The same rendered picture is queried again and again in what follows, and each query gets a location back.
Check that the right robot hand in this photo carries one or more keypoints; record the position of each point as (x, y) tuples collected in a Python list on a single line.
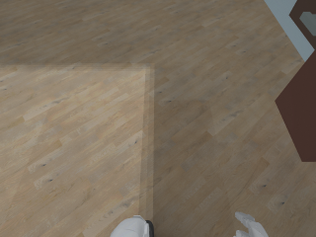
[(255, 229)]

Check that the cabinet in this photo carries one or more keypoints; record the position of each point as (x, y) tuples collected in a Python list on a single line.
[(297, 106)]

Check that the drawer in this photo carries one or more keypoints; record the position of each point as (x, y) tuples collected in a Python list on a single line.
[(299, 7)]

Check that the handle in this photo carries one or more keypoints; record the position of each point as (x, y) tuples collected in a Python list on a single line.
[(309, 21)]

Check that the robot left thigh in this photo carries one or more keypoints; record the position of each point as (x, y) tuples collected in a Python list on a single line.
[(131, 227)]

